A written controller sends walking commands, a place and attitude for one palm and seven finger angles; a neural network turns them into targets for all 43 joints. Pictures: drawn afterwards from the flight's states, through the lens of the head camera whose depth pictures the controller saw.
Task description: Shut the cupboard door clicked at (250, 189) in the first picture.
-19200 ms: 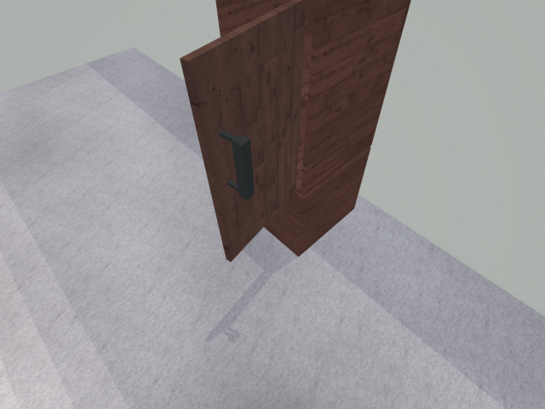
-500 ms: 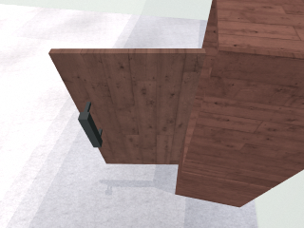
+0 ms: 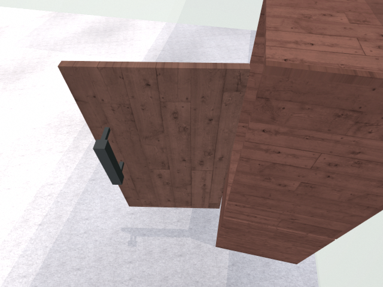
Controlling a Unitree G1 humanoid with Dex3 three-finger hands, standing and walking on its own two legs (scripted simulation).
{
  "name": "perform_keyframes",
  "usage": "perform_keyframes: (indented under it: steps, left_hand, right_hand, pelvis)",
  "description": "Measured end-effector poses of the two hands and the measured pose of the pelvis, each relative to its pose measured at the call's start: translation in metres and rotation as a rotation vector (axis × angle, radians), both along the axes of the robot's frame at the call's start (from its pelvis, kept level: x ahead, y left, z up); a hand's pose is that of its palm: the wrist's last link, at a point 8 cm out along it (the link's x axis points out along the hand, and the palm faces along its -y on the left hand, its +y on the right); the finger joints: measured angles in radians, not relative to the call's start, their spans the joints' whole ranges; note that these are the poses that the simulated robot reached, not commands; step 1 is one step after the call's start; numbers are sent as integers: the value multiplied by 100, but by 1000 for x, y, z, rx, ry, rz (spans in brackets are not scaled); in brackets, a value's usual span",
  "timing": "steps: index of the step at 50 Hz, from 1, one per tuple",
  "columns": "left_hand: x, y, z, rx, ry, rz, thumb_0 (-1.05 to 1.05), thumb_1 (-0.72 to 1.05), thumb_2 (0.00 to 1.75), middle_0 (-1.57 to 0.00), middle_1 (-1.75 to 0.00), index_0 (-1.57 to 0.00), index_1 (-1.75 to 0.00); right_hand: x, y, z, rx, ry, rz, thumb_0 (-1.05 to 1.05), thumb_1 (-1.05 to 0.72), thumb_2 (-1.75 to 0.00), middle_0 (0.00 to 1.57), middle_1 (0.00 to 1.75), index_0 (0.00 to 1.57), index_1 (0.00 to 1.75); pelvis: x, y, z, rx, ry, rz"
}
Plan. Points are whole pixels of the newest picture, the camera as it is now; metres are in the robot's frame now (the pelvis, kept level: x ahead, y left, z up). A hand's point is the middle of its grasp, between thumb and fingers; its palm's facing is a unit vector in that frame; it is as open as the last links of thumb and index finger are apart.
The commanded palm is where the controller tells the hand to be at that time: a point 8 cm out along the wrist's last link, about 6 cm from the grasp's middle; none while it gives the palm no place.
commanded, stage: look again from close up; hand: left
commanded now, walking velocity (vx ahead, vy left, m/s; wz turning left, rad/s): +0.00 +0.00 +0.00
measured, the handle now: (112, 157) +0.39 +0.23 +0.01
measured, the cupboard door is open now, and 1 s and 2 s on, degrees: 100 100 100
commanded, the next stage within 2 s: raise the hand and make a fist in 0.44 s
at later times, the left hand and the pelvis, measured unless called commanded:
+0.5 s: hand out of the picture -0.02 +0.17 -0.17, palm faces +0.04 -0.98 -0.19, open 7.3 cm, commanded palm none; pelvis -0.01 +0.00 +0.00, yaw +0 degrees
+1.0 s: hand out of the picture +0.10 +0.17 -0.07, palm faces +0.08 -1.00 +0.00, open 6.0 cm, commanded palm +0.09 +0.22 -0.05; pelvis -0.09 +0.01 -0.10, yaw +2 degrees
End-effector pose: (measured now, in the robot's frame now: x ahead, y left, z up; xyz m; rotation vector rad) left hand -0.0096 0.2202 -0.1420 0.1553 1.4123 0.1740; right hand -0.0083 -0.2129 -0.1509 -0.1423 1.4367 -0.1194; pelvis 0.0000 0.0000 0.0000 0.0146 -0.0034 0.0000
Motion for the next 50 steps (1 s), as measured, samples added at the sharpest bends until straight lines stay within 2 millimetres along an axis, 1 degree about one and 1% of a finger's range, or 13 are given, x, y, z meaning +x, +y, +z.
perform_keyframes:
  steps: [28, 29, 30, 31, 33, 36, 38, 39, 41, 43, 46, 48, 50]
  left_hand:
    - [-21, -4, -2, -20, 16, 11, 0, 91, 90, -20, -30, -20, -30]
    - [-13, 2, 2, -7, -28, 59, 1, 92, 90, -20, -30, -21, -30]
    - [2, 12, 13, 23, -133, 82, 3, 93, 90, -21, -30, -21, -30]
    - [22, 20, 29, 54, -275, 87, 3, 94, 90, -21, -30, -21, -31]
    - [64, 28, 65, 96, -544, 64, 4, 95, 90, -22, -31, -22, -31]
    - [123, 24, 110, 87, -928, 5, 3, 94, 90, -23, -34, -23, -34]
    - [149, 15, 129, 21, -1161, -29, 3, 94, 90, -25, -36, -25, -36]
    - [156, 8, 135, -28, -1267, -46, 2, 94, 90, -26, -37, -27, -38]
    - [156, -6, 137, -128, -1442, -99, 2, 93, 90, -29, -41, -29, -41]
    - [145, -17, 127, -186, -1518, -156, 1, 92, 90, -32, -44, -33, -44]
    - [117, -19, 97, -207, -1445, -173, 1, 91, 90, -38, -49, -38, -50]
    - [98, -11, 80, -171, -1359, -143, 1, 90, 90, -42, -53, -42, -54]
    - [81, 1, 73, -109, -1314, -102, 1, 90, 90, -46, -57, -46, -58]
  right_hand:
    - [-19, 10, 2, 11, 23, -7, 1, -91, -90, 20, 30, 20, 30]
    - [-17, 7, 3, -11, -9, -2, 1, -92, -90, 20, 30, 20, 30]
    - [-12, 2, 5, -42, -78, -2, 2, -92, -90, 20, 30, 20, 30]
    - [-5, -3, 8, -63, -161, -9, 2, -93, -90, 20, 30, 21, 30]
    - [13, -13, 12, -81, -322, -6, 2, -93, -90, 20, 30, 20, 30]
    - [48, -28, 18, -101, -529, 44, 2, -92, -90, 20, 30, 20, 30]
    - [73, -35, 24, -116, -652, 74, 2, -92, -90, 20, 30, 20, 30]
    - [85, -38, 27, -122, -709, 90, 2, -91, -90, 20, 30, 20, 30]
    - [107, -40, 34, -133, -807, 126, 2, -91, -90, 20, 30, 20, 30]
    - [127, -40, 38, -139, -885, 162, 1, -91, -90, 20, 30, 20, 30]
    - [151, -31, 40, -129, -967, 207, 1, -91, -90, 19, 30, 20, 30]
    - [162, -20, 39, -110, -1000, 232, 1, -91, -90, 19, 30, 20, 30]
    - [168, -6, 35, -83, -1018, 256, 1, -91, -90, 19, 30, 20, 30]
  pelvis:
    - [-11, 4, 0, -7, -1, 4]
    - [-13, 5, -1, -10, 0, -2]
    - [-14, 5, -3, -12, 8, -9]
    - [-14, 6, -4, -10, 15, -6]
    - [-17, 9, -8, -6, 24, 17]
    - [-31, 13, -18, -7, 70, 50]
    - [-41, 13, -29, -1, 113, 43]
    - [-46, 12, -35, 3, 135, 37]
    - [-56, 10, -51, 9, 171, 26]
    - [-65, 8, -67, 12, 193, 20]
    - [-76, 7, -86, 9, 205, 23]
    - [-81, 7, -95, 1, 211, 30]
    - [-85, 6, -101, -14, 215, 40]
